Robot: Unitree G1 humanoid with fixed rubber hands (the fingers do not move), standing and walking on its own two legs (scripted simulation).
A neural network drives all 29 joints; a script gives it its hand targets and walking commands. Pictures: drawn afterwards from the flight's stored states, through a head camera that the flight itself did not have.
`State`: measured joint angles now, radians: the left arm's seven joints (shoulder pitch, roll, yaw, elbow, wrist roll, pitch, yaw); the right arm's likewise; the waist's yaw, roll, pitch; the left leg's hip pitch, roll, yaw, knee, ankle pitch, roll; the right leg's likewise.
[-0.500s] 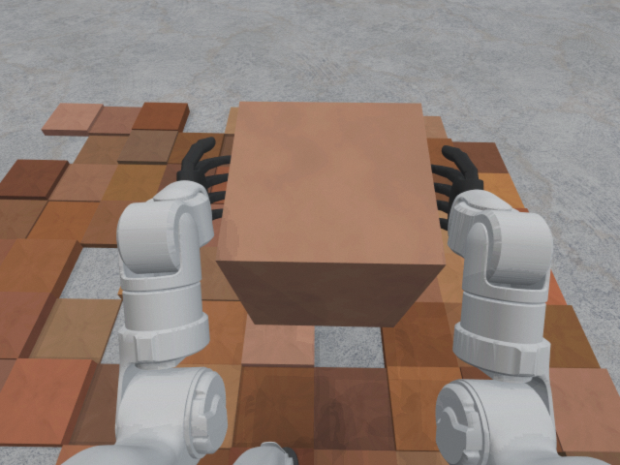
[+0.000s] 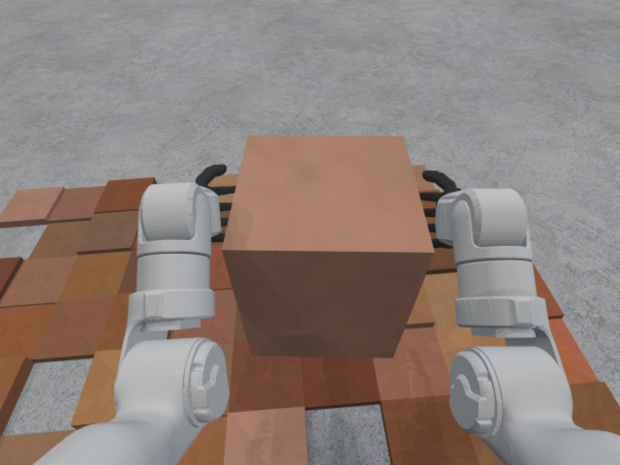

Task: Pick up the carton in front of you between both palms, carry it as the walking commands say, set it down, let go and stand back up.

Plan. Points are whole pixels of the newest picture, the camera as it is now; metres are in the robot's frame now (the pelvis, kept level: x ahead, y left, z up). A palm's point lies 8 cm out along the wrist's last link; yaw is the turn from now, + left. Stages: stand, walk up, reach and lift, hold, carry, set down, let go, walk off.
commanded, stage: carry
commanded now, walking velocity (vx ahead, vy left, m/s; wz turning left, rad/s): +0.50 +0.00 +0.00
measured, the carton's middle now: (323, 251) +0.38 -0.01 +0.07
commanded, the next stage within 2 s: none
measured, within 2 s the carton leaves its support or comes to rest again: neither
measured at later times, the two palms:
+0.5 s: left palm (232, 129) +0.65 +0.13 +0.11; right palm (396, 123) +0.64 -0.16 +0.11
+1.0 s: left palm (263, 19) +0.97 +0.08 +0.19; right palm (396, 11) +0.97 -0.22 +0.19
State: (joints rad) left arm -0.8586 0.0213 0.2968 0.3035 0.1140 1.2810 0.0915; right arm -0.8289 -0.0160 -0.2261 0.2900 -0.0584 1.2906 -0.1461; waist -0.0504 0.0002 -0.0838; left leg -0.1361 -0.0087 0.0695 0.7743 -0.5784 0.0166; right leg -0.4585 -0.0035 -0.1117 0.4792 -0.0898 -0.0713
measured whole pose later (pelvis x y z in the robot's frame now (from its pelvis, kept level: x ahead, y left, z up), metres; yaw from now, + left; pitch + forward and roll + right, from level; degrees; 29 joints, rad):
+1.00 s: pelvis +0.60 -0.06 +0.03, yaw -2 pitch +6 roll +0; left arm -0.83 -0.02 0.27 0.14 0.09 1.37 0.13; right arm -0.89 -0.04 -0.27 0.20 -0.04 1.40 -0.16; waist 0.05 0.04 -0.07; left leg -0.56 0.00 0.02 1.12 -0.45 0.01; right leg -0.38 0.02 -0.05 0.49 -0.44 -0.12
